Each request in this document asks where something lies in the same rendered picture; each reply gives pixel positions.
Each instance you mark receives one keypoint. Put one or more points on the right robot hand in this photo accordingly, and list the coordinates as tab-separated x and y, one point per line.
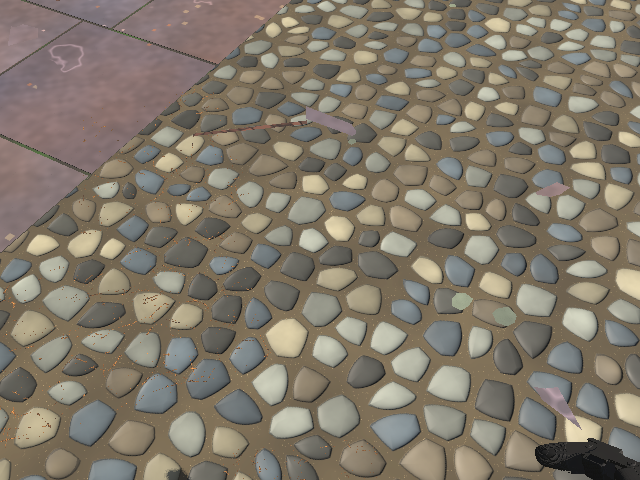
596	459

